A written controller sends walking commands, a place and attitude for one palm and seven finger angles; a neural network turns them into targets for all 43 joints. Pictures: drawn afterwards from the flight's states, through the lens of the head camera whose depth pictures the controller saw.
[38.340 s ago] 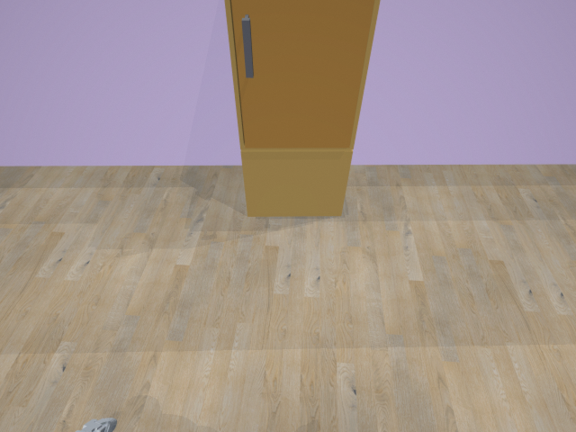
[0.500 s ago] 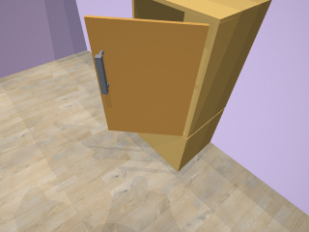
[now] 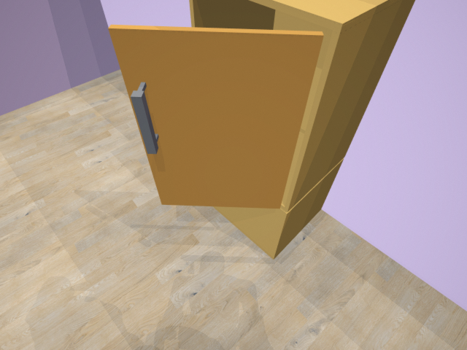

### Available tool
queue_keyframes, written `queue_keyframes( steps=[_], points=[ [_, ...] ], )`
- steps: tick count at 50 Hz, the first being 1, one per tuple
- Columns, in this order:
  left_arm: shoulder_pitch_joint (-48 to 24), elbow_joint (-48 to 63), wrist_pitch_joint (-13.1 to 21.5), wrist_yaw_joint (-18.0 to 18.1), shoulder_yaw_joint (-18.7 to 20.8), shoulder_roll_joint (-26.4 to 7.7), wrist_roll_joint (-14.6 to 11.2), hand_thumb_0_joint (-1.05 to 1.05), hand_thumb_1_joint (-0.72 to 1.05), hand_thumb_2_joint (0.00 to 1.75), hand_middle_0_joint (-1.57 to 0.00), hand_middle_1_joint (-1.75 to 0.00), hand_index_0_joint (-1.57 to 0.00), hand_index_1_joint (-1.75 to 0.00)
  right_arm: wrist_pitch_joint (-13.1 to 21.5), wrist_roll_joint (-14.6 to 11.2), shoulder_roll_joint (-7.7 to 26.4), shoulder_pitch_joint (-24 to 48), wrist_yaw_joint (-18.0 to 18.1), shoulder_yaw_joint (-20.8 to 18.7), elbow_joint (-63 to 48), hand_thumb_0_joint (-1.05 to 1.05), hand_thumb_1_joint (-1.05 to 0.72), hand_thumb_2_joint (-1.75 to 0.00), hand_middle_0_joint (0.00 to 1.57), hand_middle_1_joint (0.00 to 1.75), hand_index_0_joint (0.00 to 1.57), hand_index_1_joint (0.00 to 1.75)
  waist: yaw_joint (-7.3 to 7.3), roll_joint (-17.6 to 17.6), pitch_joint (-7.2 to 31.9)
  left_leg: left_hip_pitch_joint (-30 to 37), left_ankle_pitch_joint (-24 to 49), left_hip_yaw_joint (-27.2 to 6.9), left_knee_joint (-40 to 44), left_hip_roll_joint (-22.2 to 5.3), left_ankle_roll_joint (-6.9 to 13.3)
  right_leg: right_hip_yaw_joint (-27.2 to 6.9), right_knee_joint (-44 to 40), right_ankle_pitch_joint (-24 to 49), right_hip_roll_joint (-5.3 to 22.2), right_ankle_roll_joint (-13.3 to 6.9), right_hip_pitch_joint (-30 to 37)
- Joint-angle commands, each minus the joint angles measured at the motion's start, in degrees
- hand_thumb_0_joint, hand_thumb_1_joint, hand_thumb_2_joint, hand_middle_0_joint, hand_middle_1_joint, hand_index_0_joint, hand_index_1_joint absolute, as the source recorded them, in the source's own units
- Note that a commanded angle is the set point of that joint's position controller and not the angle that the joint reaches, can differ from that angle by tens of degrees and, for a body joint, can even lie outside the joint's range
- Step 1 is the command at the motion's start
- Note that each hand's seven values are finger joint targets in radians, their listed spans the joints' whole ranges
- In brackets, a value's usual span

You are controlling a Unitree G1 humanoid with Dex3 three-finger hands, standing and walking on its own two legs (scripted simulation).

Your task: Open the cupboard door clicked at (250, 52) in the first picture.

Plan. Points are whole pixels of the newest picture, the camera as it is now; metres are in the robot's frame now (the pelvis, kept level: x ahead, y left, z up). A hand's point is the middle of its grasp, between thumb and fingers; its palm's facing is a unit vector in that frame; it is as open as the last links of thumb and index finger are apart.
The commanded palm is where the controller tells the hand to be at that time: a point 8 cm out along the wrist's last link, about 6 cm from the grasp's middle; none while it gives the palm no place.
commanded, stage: shuffle to correct the standing spot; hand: left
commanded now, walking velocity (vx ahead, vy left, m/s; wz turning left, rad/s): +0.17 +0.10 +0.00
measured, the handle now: (147, 119) +0.59 +0.24 +0.05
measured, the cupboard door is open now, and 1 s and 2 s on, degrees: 43 43 43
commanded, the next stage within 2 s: come to a stop and stand still in 0.06 s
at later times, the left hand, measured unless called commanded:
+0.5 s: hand out of the picture +0.05 +0.23 -0.19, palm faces +0.09 -0.99 -0.14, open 7.4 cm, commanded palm none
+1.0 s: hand out of the picture +0.08 +0.24 -0.18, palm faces +0.05 -0.97 -0.22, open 7.4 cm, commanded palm none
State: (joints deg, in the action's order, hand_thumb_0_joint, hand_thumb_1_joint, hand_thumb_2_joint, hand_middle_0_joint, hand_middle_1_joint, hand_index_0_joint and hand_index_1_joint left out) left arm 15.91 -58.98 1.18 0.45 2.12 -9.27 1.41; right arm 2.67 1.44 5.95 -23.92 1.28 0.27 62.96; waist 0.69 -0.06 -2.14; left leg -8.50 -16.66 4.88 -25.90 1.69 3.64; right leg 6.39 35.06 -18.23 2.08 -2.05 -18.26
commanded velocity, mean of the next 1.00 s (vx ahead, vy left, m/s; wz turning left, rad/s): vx -0.03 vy -0.02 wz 0.00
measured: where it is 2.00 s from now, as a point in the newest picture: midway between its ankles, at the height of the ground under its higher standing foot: outside the picture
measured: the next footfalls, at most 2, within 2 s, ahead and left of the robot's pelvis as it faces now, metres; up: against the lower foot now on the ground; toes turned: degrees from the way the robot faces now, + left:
right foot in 0.02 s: +0.08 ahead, -0.11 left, +0.00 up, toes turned -6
left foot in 0.32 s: +0.18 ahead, +0.18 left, +0.00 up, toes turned +7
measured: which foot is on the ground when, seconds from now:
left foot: down 0.00-0.02, up 0.04-0.30, down 0.32-0.70, up 0.72-0.88, down 0.90-1.00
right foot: up 0.00-0.00, down 0.02-0.34, up 0.36-0.64, down 0.66-1.00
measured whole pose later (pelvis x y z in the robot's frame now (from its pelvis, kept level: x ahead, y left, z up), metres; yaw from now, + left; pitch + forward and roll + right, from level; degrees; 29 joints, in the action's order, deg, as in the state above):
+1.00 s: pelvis +0.02 +0.03 -0.01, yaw +1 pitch -3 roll -1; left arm 14.2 -52.0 -0.5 1.5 1.3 -13.7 0.9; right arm -0.3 1.6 11.3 -14.4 1.0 -2.3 55.9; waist -0.2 -2.0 -2.3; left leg -16.0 -15.5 3.8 -34.5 -1.4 1.6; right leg 6.3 32.8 -17.2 -0.5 -2.2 -12.7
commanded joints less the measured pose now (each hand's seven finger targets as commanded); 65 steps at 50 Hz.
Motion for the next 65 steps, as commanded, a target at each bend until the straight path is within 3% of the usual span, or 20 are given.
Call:
queue_keyframes(
  steps=[1,2,3,5,9,14,16,18,20,23,29,31,32,33,35,38,42,48,54,65],
  points=[
    [14.62,-1.15,2.07,0.76,2.03,-7.16,0.31,0.00,0.90,0.90,-0.20,-0.30,-0.20,-0.30,0.64,-1.05,4.71,-0.70,-0.40,-1.15,-3.24,0.00,-0.90,-0.90,0.20,0.30,0.20,0.30,-6.44,-13.68,0.71,-28.49,-10.97,-0.10,-12.83,-1.59,-0.06,-23.41,-15.92,-0.48,17.47,-6.59,27.99],
    [18.12,-1.69,1.92,0.99,2.97,-10.52,-0.10,0.00,0.90,0.90,-0.20,-0.30,-0.20,-0.30,0.45,-0.33,5.96,1.78,-0.74,-1.84,-5.07,0.00,-0.90,-0.90,0.20,0.30,0.20,0.30,-7.49,-14.61,1.32,-32.42,-18.30,0.31,-26.58,-1.23,-1.05,-33.71,-22.88,-0.56,26.38,-12.15,26.84],
    [16.61,-1.12,1.59,1.30,3.10,-9.68,-0.33,0.00,0.90,0.90,-0.20,-0.30,-0.20,-0.30,0.05,0.12,6.86,3.11,-0.88,-2.46,-5.61,0.00,-0.90,-0.90,0.20,0.30,0.20,0.30,-6.25,-6.65,-1.47,-33.43,-15.87,-3.00,-33.54,-3.42,-1.29,-32.08,-23.72,-1.12,26.92,-14.25,22.91],
    [10.81,0.17,2.26,1.58,2.25,-6.64,-0.15,0.00,0.90,0.90,-0.20,-0.30,-0.20,-0.30,-0.71,0.23,5.81,4.12,-1.63,-2.46,-4.72,0.00,-0.90,-0.90,0.20,0.30,0.20,0.30,-3.57,-10.79,-4.70,-31.83,-9.10,-4.15,-37.13,-5.95,-1.84,-24.88,-24.78,-1.43,21.88,-11.21,13.54],
    [4.18,2.29,2.50,1.35,1.94,-6.25,0.37,0.00,0.90,0.90,-0.20,-0.30,-0.20,-0.30,-1.72,-0.34,2.88,3.48,-2.65,-2.28,-4.82,0.00,-0.90,-0.90,0.20,0.30,0.20,0.30,0.23,-7.89,-5.24,-18.88,-0.91,-2.03,-24.66,-6.83,-3.42,-8.61,-24.16,9.19,15.92,-7.26,0.34],
    [5.42,1.46,0.21,1.18,1.46,-6.24,0.06,0.00,0.90,0.90,-0.20,-0.30,-0.20,-0.30,-0.80,-0.66,3.61,0.40,-1.30,-1.67,-3.46,0.00,-0.90,-0.90,0.20,0.30,0.20,0.30,0.46,-2.61,-0.51,-0.24,12.68,1.22,-2.40,-3.63,-5.56,-2.88,-9.54,9.75,8.10,-2.12,-1.35],
    [9.50,1.22,-0.99,1.27,0.79,-2.87,-0.73,0.00,0.90,0.90,-0.20,-0.30,-0.20,-0.30,-0.31,-0.44,10.47,0.19,-0.19,-2.86,-4.81,0.00,-0.90,-0.90,0.20,0.30,0.20,0.30,-0.78,10.93,3.12,0.66,30.71,-12.31,3.17,-16.49,-0.29,0.09,-1.23,-4.68,2.73,2.38,-1.23],
    [10.34,1.97,-1.78,1.68,0.09,-1.33,-0.48,0.00,0.90,0.90,-0.20,-0.30,-0.20,-0.30,-1.09,-0.08,13.52,3.95,0.48,-3.63,-6.97,0.00,-0.90,-0.90,0.20,0.30,0.20,0.30,-1.30,8.15,-1.07,-10.32,22.18,-18.99,9.08,-22.83,5.95,-2.29,7.04,-14.16,1.37,2.50,1.65],
    [9.00,0.67,-2.32,1.43,-0.01,-1.03,-0.17,0.00,0.90,0.90,-0.20,-0.30,-0.20,-0.30,-0.85,-0.08,11.32,7.10,1.25,-3.15,-6.41,0.00,-0.90,-0.90,0.20,0.30,0.20,0.30,-1.19,14.50,0.61,-7.07,31.29,-16.60,9.09,-20.50,6.03,-3.54,12.95,-12.41,2.16,2.33,-0.56],
    [8.35,1.56,-2.61,0.98,0.57,-2.36,-0.27,0.00,0.90,0.90,-0.20,-0.30,-0.20,-0.30,-1.53,-0.25,11.56,8.89,1.68,-3.86,-7.19,0.00,-0.90,-0.90,0.20,0.30,0.20,0.30,-0.84,12.08,5.53,-2.63,37.35,-12.32,5.41,-19.96,7.56,-4.65,16.31,-11.29,1.13,2.41,-2.08],
    [8.23,3.16,-2.92,0.77,0.85,-0.96,-0.06,0.00,0.90,0.90,-0.20,-0.30,-0.20,-0.30,-2.72,0.18,12.67,11.03,1.52,-5.17,-8.20,0.00,-0.90,-0.90,0.20,0.30,0.20,0.30,-0.96,7.83,8.07,-4.54,22.44,-11.40,5.36,-19.14,6.52,-3.05,5.48,-7.61,-0.25,2.46,2.24],
    [12.41,2.05,-2.59,0.85,1.22,-1.49,0.28,0.00,0.90,0.90,-0.20,-0.30,-0.20,-0.30,-3.50,-0.13,11.20,12.40,0.86,-5.16,-8.70,0.00,-0.90,-0.90,0.20,0.30,0.20,0.30,-3.17,2.98,6.43,-13.41,3.80,-8.55,3.37,-14.61,2.56,-2.07,-7.42,1.79,-0.33,2.07,10.96],
    [12.35,2.52,-2.29,1.16,1.36,-4.16,0.85,0.00,0.90,0.90,-0.20,-0.30,-0.20,-0.30,-4.04,-0.63,8.24,12.36,0.41,-4.66,-9.31,0.00,-0.90,-0.90,0.20,0.30,0.20,0.30,-3.15,-5.85,2.89,-18.77,-6.09,-5.03,-2.79,-9.04,-0.94,-10.60,-16.35,-1.24,5.55,0.06,10.23],
    [8.46,5.46,-1.17,1.32,0.22,-17.42,1.84,0.00,0.90,0.90,-0.20,-0.30,-0.20,-0.30,-2.51,-0.18,16.31,17.87,0.42,-3.95,-14.73,0.00,-0.90,-0.90,0.20,0.30,0.20,0.30,-2.27,-8.20,-4.25,-14.72,-4.91,-5.12,-4.46,-5.86,-3.60,-10.89,-16.38,-1.14,6.00,-0.47,1.81],
    [0.40,11.12,-2.03,1.60,2.10,-12.07,1.57,0.00,0.90,0.90,-0.20,-0.30,-0.20,-0.30,-3.47,0.84,11.02,14.37,-0.15,-5.72,-15.38,0.00,-0.90,-0.90,0.20,0.30,0.20,0.30,-0.04,-11.73,3.51,-13.40,-5.23,-2.05,-22.28,-2.03,-3.71,-17.72,-20.11,-15.37,11.50,-5.33,-6.38],
    [-2.43,12.96,-1.32,2.33,1.94,-10.17,0.64,0.00,0.90,0.90,-0.20,-0.30,-0.20,-0.30,-4.26,0.51,8.84,12.14,-0.56,-5.08,-14.73,0.00,-0.90,-0.90,0.20,0.30,0.20,0.30,0.85,-8.65,-1.66,-19.56,-3.87,-4.82,-30.77,-3.92,-1.91,-15.39,-18.37,-2.96,10.93,-5.50,-3.87],
    [0.72,12.66,-0.67,2.41,2.37,-12.38,1.00,0.00,0.90,0.90,-0.20,-0.30,-0.20,-0.30,-2.88,-0.32,8.98,11.94,-0.30,-4.61,-14.90,0.00,-0.90,-0.90,0.20,0.30,0.20,0.30,-0.44,-6.42,-1.00,-15.38,-4.68,-2.48,-13.99,-3.74,-2.17,-13.15,-11.46,17.10,10.55,-7.82,3.59],
    [1.62,10.05,-0.32,1.84,1.18,-11.77,-0.51,0.00,0.90,0.90,-0.20,-0.30,-0.20,-0.30,-0.85,-0.06,14.07,12.19,-0.04,-3.93,-11.45,0.00,-0.90,-0.90,0.20,0.30,0.20,0.30,-2.40,10.40,4.68,-5.40,20.64,-10.61,0.37,-10.20,1.73,-6.33,-8.11,10.17,2.93,0.32,7.58],
    [-0.86,7.48,-0.19,1.13,0.51,-12.05,-0.29,0.00,0.90,0.90,-0.20,-0.30,-0.20,-0.30,-1.63,0.01,14.25,12.23,-0.37,-3.31,-10.18,0.00,-0.90,-0.90,0.20,0.30,0.20,0.30,-0.94,0.82,-0.70,-9.76,-1.88,-8.99,5.32,-7.86,-0.62,-9.68,-15.63,-1.23,4.51,-0.72,6.21],
    [0.76,4.71,-0.35,0.97,0.15,-11.51,-0.02,0.00,0.90,0.90,-0.20,-0.30,-0.20,-0.30,-2.02,0.05,14.29,9.37,-0.79,-2.98,-6.93,0.00,-0.90,-0.90,0.20,0.30,0.20,0.30,-0.16,-1.19,-1.29,-9.04,-7.56,-8.87,7.26,-6.98,-0.93,-10.53,-18.98,-8.91,5.11,-0.06,1.55]
  ],
)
